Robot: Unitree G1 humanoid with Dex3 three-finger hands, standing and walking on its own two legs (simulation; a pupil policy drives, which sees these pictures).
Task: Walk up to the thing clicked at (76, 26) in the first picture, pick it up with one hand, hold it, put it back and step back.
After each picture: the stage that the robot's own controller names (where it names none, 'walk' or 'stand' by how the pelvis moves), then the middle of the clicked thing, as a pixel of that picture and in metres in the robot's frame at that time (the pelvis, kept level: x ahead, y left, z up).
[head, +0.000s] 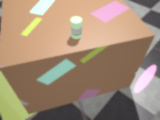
stand; (76, 27) +0.80 +0.04 -0.10
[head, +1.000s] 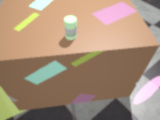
rise first; (70, 28) +0.73 +0.09 -0.07
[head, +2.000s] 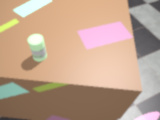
stand; (37, 48) +0.55 +0.24 -0.07
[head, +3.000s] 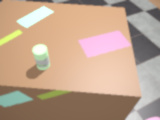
stand; (41, 57) +0.55 +0.21 -0.10
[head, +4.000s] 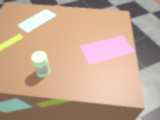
stand; (41, 64) +0.51 +0.21 -0.10
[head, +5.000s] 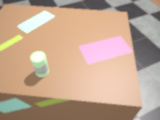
stand; (40, 64) +0.52 +0.22 -0.10
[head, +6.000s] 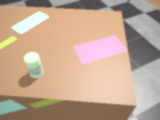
stand; (34, 65) +0.51 +0.24 -0.10
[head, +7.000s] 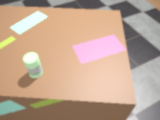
stand; (33, 65) +0.51 +0.25 -0.10
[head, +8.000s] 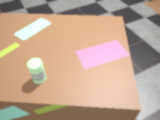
rise first; (37, 71) +0.49 +0.25 -0.10
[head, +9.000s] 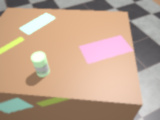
go down; (40, 64) +0.52 +0.24 -0.10
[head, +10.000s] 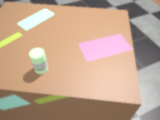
go down; (39, 61) +0.52 +0.23 -0.09
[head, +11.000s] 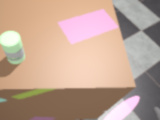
go down; (13, 48) +0.49 +0.23 -0.04
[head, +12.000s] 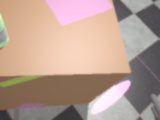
close in; out of the picture +0.52 +0.24 -0.01
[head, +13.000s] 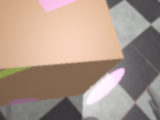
close; out of the picture +0.54 +0.25 +0.02
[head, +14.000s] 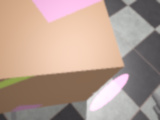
lift; out of the picture +0.48 +0.26 +0.01
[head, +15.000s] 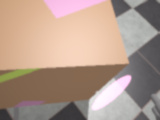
lift; out of the picture +0.48 +0.26 +0.02
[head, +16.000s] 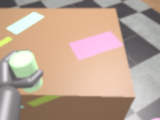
lift; (27, 72) +0.34 +0.18 +0.11
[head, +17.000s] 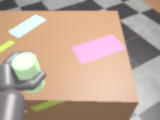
hold; (29, 73) +0.33 +0.17 +0.11
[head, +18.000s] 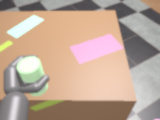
hold; (33, 77) +0.33 +0.16 +0.09
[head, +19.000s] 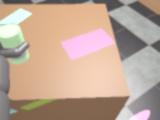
crouch; (14, 44) +0.44 +0.21 +0.11
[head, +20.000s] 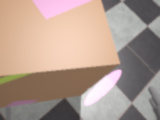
lower; out of the picture +0.51 +0.26 -0.01
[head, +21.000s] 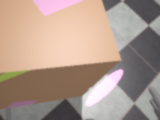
lower; out of the picture +0.52 +0.25 +0.02
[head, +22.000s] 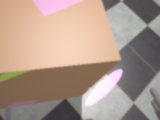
lower; out of the picture +0.52 +0.26 +0.02
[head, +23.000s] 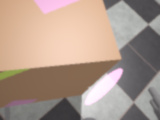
lower; out of the picture +0.52 +0.26 +0.02
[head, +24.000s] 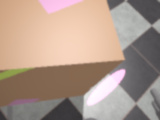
loosen; out of the picture +0.52 +0.26 +0.02
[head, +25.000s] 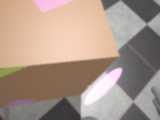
withdraw; out of the picture +0.52 +0.24 +0.02
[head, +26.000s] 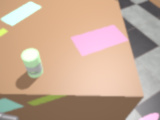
sink last; (33, 63) +0.47 +0.22 -0.05
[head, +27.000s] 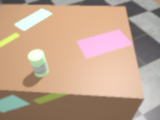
stand; (38, 63) +0.50 +0.23 -0.05
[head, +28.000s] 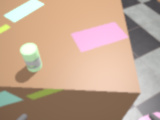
stand; (32, 58) +0.50 +0.23 -0.04
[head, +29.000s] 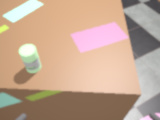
stand; (30, 59) +0.49 +0.23 -0.04
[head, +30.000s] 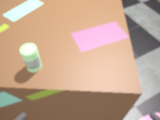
stand; (31, 58) +0.49 +0.23 -0.04
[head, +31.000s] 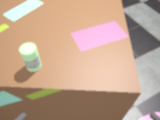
stand; (31, 57) +0.49 +0.23 -0.03
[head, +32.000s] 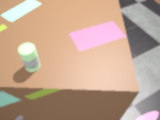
stand; (30, 57) +0.50 +0.23 -0.04
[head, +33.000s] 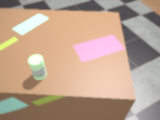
stand; (38, 67) +0.51 +0.23 -0.10
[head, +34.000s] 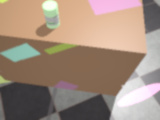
walk; (51, 15) +0.68 +0.17 -0.06
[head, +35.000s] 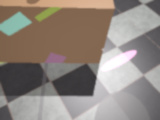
walk; out of the picture +0.98 +0.28 -0.08
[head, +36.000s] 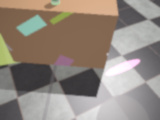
stand; out of the picture +1.13 +0.22 -0.09
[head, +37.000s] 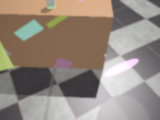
stand; out of the picture +1.13 +0.24 -0.10
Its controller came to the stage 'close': yes
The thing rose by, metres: 0.22
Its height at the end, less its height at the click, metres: +0.00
